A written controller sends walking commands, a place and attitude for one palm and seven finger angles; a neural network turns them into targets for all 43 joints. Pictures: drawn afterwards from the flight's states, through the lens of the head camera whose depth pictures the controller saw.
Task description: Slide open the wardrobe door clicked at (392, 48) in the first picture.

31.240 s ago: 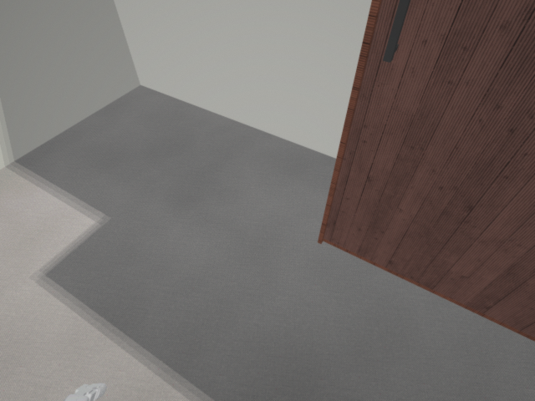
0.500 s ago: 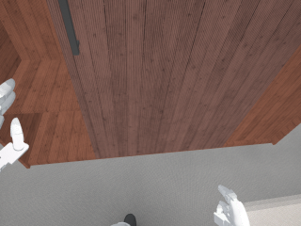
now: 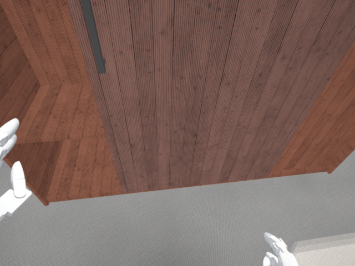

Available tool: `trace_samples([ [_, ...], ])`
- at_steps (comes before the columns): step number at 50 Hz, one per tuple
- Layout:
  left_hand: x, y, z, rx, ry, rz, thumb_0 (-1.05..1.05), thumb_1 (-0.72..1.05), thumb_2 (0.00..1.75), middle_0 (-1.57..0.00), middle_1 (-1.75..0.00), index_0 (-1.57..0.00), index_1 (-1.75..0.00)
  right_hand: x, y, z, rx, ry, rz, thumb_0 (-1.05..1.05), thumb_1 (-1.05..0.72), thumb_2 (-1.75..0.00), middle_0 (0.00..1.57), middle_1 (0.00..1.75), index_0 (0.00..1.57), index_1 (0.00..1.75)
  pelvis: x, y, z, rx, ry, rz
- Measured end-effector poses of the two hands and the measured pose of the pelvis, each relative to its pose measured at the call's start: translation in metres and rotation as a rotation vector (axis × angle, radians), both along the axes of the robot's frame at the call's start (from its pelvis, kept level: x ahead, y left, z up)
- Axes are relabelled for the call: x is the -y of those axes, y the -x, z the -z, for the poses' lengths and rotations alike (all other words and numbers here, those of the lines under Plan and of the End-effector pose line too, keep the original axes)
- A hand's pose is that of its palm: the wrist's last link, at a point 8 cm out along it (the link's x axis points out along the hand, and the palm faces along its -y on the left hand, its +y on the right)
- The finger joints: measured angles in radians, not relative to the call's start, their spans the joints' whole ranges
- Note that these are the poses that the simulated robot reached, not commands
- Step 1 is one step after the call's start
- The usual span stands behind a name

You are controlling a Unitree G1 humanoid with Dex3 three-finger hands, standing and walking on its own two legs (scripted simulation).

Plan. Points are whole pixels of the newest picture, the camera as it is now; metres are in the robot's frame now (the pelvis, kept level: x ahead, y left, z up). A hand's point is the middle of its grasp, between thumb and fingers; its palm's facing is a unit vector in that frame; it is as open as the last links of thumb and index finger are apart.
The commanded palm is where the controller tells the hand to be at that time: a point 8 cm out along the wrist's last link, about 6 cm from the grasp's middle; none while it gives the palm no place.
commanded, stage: stop stepping back and stand still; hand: left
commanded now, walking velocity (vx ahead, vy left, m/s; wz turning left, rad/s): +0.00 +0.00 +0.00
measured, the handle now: (92, 22) +0.63 +0.28 +0.26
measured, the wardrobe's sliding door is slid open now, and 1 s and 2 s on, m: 0.43 0.43 0.43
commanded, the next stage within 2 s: let the arm hang, fingers relaxed in 0.80 s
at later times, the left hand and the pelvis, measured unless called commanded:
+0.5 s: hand (39, 176) +0.23 +0.27 +0.15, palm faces +0.42 -0.79 -0.44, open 7.4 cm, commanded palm +0.17 +0.29 +0.18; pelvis +0.03 -0.01 +0.00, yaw +0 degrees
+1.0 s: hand (69, 197) +0.24 +0.25 +0.04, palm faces +0.22 -0.85 -0.48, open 7.4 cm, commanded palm none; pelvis +0.02 -0.01 -0.01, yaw +1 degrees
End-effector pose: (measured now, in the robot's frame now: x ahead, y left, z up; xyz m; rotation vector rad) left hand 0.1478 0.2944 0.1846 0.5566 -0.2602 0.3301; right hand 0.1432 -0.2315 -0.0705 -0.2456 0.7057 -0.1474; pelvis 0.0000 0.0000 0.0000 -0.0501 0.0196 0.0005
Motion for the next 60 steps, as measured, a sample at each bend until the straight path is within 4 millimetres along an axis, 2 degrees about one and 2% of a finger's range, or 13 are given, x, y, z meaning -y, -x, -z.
trace_samples([
  [7, -0.027, -0.013, 0.019, 0.025, 0.102, -0.122, 0.01, 0.89, 0.89, -0.21, -0.3, -0.22, -0.3, -0.003, -0.005, 0.006, -0.018, 0.022, 0.019, 0.02, -0.91, -0.9, 0.2, 0.3, 0.21, 0.3, -0.008, -0.007, 0.002, 0.03, -0.025, 0.008],
  [12, -0.014, -0.026, 0.008, 0.025, 0.078, -0.086, 0.01, 0.89, 0.89, -0.21, -0.3, -0.21, -0.3, -0.011, -0.011, -0.005, 0.028, -0.007, 0.004, 0.02, -0.91, -0.9, 0.2, 0.3, 0.2, 0.3, -0.004, -0.006, -0.004, 0.009, -0.048, 0.01],
  [16, -0.002, -0.027, 0.003, -0.005, 0.032, -0.032, 0.01, 0.89, 0.89, -0.21, -0.3, -0.21, -0.3, -0.009, -0.015, -0.005, 0.02, -0.026, -0.001, 0.02, -0.9, -0.9, 0.2, 0.3, 0.21, 0.3, 0.0, -0.012, -0.005, -0.011, -0.032, 0.003],
  [24, -0.007, -0.036, 0.018, -0.058, 0.061, -0.09, 0.01, 0.89, 0.89, -0.21, -0.3, -0.22, -0.3, 0.009, -0.026, 0.003, -0.038, 0.009, 0.014, 0.02, -0.9, -0.9, 0.2, 0.3, 0.21, 0.3, 0.005, -0.028, -0.004, -0.006, -0.038, 0.009],
  [35, 0.011, -0.054, 0.012, -0.026, 0.06, -0.046, 0.01, 0.89, 0.89, -0.21, -0.3, -0.22, -0.3, 0.022, -0.05, -0.006, 0.017, 0.006, 0.027, 0.02, -0.91, -0.9, 0.2, 0.3, 0.2, 0.3, 0.014, -0.037, -0.003, -0.013, -0.038, 0.019],
  [45, 0.009, -0.052, 0.011, -0.029, 0.063, -0.058, 0.01, 0.89, 0.89, -0.21, -0.3, -0.22, -0.3, 0.023, -0.046, -0.004, 0.003, 0.001, 0.035, 0.02, -0.91, -0.9, 0.2, 0.3, 0.2, 0.3, 0.015, -0.037, -0.003, -0.008, -0.038, 0.02],
  [46, 0.009, -0.054, 0.018, -0.049, 0.061, -0.05, 0.01, 0.89, 0.89, -0.21, -0.3, -0.21, -0.3, 0.023, -0.046, -0.001, 0.001, -0.011, 0.02, 0.02, -0.91, -0.9, 0.2, 0.3, 0.2, 0.3, 0.014, -0.035, -0.002, -0.009, -0.036, 0.013],
  [48, 0.004, -0.063, 0.056, -0.213, 0.088, -0.048, 0.0, 0.89, 0.89, -0.21, -0.3, -0.21, -0.3, 0.026, -0.044, 0.011, -0.037, -0.021, -0.025, 0.01, -0.91, -0.9, 0.2, 0.3, 0.2, 0.3, 0.011, -0.03, 0.002, -0.01, -0.035, 0.001],
  [50, 0.001, -0.065, 0.113, -0.452, 0.151, -0.073, 0.0, 0.9, 0.89, -0.2, -0.3, -0.21, -0.3, 0.031, -0.038, 0.025, -0.091, -0.016, -0.044, 0.01, -0.91, -0.9, 0.2, 0.3, 0.2, 0.3, 0.007, -0.024, 0.006, -0.008, -0.037, -0.01],
  [52, 0.005, -0.053, 0.173, -0.699, 0.224, -0.101, 0.0, 0.9, 0.89, -0.2, -0.3, -0.2, -0.3, 0.036, -0.028, 0.035, -0.14, -0.007, -0.039, 0.01, -0.91, -0.9, 0.2, 0.3, 0.21, 0.3, 0.006, -0.019, 0.009, -0.001, -0.039, -0.017],
  [56, 0.033, 0.005, 0.27, -1.112, 0.368, -0.127, 0.0, 0.9, 0.89, -0.2, -0.3, -0.2, -0.3, 0.048, 0.007, 0.042, -0.263, 0.024, -0.002, 0.01, -0.91, -0.9, 0.2, 0.3, 0.21, 0.3, 0.008, -0.013, 0.009, 0.017, -0.041, -0.021],
  [58, 0.051, 0.041, 0.302, -1.274, 0.436, -0.134, 0.01, 0.91, 0.89, -0.2, -0.3, -0.2, -0.3, 0.053, 0.029, 0.043, -0.344, 0.046, 0.021, 0.01, -0.91, -0.9, 0.2, 0.3, 0.2, 0.3, 0.009, -0.012, 0.008, 0.025, -0.041, -0.02],
  [60, 0.068, 0.076, 0.323, -1.408, 0.5, -0.142, 0.01, 0.91, 0.89, -0.2, -0.3, -0.2, -0.3, 0.057, 0.053, 0.042, -0.428, 0.067, 0.043, 0.01, -0.91, -0.9, 0.2, 0.3, 0.2, 0.3, 0.01, -0.011, 0.005, 0.031, -0.039, -0.021],
])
